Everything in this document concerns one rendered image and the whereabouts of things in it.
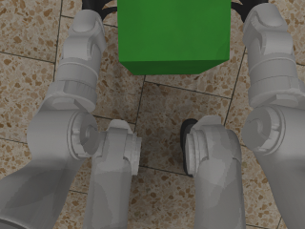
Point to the left robot upper arm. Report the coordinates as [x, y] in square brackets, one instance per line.
[59, 141]

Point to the robot right shin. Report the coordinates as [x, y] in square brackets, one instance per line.
[215, 119]

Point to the left robot hand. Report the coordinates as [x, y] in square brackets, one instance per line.
[98, 5]

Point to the carton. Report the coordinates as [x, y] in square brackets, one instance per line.
[158, 37]

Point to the robot right forearm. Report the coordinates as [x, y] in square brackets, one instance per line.
[271, 59]

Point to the robot left forearm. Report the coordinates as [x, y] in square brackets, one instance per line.
[74, 87]

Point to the right robot thigh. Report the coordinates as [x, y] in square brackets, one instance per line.
[219, 196]

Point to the right robot hand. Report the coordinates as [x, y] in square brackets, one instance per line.
[246, 6]

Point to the right robot upper arm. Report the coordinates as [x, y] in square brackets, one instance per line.
[276, 135]

